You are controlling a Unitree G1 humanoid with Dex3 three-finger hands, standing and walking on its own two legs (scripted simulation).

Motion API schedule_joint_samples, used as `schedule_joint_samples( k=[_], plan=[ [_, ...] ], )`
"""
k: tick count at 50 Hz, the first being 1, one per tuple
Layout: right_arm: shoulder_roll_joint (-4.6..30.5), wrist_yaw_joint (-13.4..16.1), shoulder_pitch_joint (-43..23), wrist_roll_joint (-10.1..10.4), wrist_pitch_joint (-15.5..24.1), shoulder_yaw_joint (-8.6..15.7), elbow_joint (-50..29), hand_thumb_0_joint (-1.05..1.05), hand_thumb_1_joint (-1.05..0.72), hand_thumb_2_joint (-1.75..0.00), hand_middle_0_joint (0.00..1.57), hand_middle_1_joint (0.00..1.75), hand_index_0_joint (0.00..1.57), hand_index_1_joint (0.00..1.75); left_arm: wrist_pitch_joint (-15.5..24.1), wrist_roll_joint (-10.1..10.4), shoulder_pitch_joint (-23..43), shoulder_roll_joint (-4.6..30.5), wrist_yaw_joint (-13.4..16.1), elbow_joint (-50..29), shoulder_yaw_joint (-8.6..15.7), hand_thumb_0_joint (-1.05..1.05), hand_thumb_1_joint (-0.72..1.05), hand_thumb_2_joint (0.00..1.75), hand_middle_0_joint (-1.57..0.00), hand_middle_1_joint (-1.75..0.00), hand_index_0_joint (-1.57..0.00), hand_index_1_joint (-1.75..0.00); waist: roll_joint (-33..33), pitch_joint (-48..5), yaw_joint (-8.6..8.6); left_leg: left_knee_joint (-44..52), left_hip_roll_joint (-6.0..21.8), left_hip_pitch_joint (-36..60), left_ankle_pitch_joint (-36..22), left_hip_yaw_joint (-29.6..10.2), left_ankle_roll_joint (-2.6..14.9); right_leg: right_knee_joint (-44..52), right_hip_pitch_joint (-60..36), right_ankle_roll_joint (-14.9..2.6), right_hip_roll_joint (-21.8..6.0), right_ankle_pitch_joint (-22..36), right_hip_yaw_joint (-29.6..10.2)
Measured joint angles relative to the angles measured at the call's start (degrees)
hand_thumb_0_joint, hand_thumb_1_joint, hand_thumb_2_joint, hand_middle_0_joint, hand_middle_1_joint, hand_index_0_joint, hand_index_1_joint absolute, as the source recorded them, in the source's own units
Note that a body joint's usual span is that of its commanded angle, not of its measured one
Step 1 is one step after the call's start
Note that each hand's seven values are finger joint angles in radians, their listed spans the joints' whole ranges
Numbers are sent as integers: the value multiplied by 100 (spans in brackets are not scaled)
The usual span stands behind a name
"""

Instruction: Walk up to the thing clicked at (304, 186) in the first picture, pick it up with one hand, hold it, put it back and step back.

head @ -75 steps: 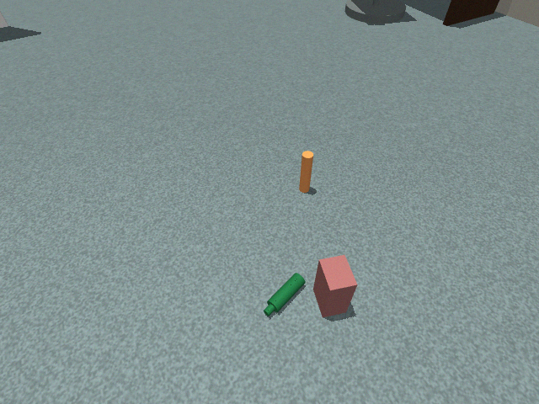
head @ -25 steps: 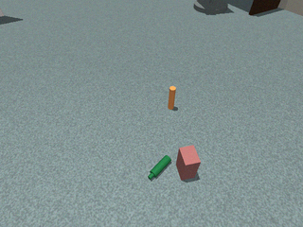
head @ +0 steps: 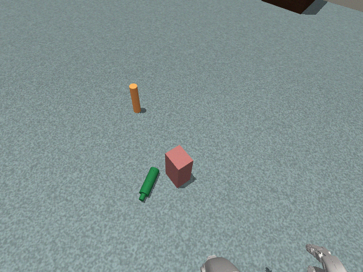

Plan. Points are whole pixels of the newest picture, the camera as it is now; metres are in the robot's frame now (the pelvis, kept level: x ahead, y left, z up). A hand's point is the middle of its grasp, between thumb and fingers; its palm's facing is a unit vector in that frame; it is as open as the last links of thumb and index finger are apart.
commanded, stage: walk up
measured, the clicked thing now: (135, 99) +1.24 +0.32 -0.66
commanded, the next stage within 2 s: none
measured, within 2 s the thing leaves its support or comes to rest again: neither
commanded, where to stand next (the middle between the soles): +0.08 -0.03 m, yaw -65 degrees
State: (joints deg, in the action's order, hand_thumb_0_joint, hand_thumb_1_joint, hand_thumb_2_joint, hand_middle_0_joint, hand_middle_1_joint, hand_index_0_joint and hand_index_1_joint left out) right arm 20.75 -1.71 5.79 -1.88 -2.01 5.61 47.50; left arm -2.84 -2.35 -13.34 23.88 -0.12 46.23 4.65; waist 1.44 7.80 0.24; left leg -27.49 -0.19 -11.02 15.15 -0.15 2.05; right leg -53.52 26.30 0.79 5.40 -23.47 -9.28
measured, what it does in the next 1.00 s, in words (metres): steps on the spot, turning right: right foot, then left foot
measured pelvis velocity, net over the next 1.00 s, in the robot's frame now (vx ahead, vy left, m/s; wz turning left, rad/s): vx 0.05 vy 0.01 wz -0.83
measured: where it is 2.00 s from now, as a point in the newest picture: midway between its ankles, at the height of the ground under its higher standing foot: outside the picture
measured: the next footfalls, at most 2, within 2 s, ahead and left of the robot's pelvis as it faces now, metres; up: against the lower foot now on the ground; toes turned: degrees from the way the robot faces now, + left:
right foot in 0.30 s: +0.03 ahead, -0.14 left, +0.00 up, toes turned -19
left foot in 0.64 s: +0.19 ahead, +0.06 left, +0.00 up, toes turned -36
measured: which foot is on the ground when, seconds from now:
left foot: down 0.00-0.32, up 0.34-0.62, down 0.64-1.00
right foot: up 0.00-0.28, down 0.30-0.66, up 0.68-1.00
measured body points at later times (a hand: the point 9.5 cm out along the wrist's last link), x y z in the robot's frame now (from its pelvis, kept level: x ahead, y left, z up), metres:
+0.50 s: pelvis +0.03 -0.01 -0.01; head +0.06 -0.05 +0.43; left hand +0.29 +0.20 -0.10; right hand -0.05 -0.33 -0.13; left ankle +0.11 +0.12 -0.69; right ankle +0.00 -0.12 -0.74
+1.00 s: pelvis +0.05 +0.01 -0.02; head +0.09 -0.02 +0.42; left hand +0.35 +0.16 -0.13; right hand -0.15 -0.27 -0.11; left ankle +0.16 +0.08 -0.74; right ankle -0.05 -0.09 -0.73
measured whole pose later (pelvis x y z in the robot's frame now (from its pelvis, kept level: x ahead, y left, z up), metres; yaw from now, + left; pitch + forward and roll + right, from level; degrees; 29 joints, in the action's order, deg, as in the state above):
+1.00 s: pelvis +0.05 +0.01 -0.02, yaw -47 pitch -1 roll -2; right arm 25.4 -1.0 18.6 -1.6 0.6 3.5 38.6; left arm -2.1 -0.4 -15.5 25.1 -1.8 42.0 4.1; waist -0.1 7.8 -2.2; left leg -41.6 9.2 -20.2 19.3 8.2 -0.5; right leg -44.5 19.9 -0.7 0.2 -24.4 -0.3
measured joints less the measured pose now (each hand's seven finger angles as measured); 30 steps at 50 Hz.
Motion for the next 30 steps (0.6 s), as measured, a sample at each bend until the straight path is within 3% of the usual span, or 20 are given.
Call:
schedule_joint_samples(
  k=[4,8,13,15,16,17,19,21,24,30],
  plan=[
    [-19,-17,365,-5,65,-25,-97,0,-91,-90,20,30,20,30,14,56,-82,166,-201,-144,44,1,91,90,-20,-30,-21,-30,-11,-83,-115,275,141,187,-57,400,12,-211,-15,0,-356,469,412],
    [95,-86,703,-31,141,-17,-313,1,-91,-90,20,30,21,30,-23,43,-115,179,-289,-225,-22,1,91,90,-20,-30,-20,-30,-131,-89,-221,233,267,258,79,876,36,525,-285,6,-670,298,766],
    [279,-126,1055,-2,104,6,-531,1,-90,-90,20,30,21,30,61,72,12,134,-280,-405,-109,1,91,90,-20,-30,-20,-30,-313,-20,-400,-311,510,140,491,1360,-51,1517,-712,-154,-675,257,1080],
    [347,-129,1182,50,51,18,-594,1,-90,-90,20,30,21,30,147,63,46,124,-254,-517,-118,1,91,90,-20,-30,-20,-30,-383,-30,-441,-818,672,-13,807,1505,-122,2017,-971,-271,-558,555,1143],
    [391,-117,1195,84,24,35,-576,1,-90,-90,20,30,21,30,201,48,109,76,-225,-557,-117,1,91,90,-20,-30,-20,-30,-513,42,-463,-1267,833,-163,921,1412,-141,2007,-997,-256,-428,727,1148],
    [398,-101,1178,115,-30,37,-539,1,-91,-90,20,30,20,30,249,39,143,43,-192,-633,-126,1,91,90,-20,-30,-20,-30,-550,100,-441,-1807,797,-375,1095,1111,-200,1862,-957,-248,-356,682,1080],
    [372,-68,1099,135,-120,-11,-485,1,-91,-90,20,30,20,30,306,97,117,-19,-132,-787,-165,1,91,90,-20,-30,-21,-30,-486,147,-324,-2792,481,-807,1594,516,-283,1716,-914,-284,-292,603,795],
    [351,-70,1037,189,-107,-65,-475,1,-91,-90,20,30,20,30,291,166,73,-92,-85,-850,-245,1,91,90,-20,-30,-21,-30,-478,141,-270,-3135,357,-1112,1574,158,-324,1824,-997,-275,-214,654,571],
    [300,-65,974,218,-39,-123,-552,1,-91,-90,20,30,20,30,248,159,18,-170,-70,-875,-318,1,91,90,-20,-30,-21,-30,-456,66,-224,-3040,332,-1429,1370,-111,-318,1893,-1036,-231,-101,698,278],
    [172,83,864,162,64,-161,-665,1,-91,-90,20,30,20,30,114,78,-42,-171,-82,-1019,-302,1,90,90,-21,-30,-21,-30,-245,-51,-123,-2155,141,-1441,992,-222,-136,1473,-818,-112,116,486,-253]
  ],
)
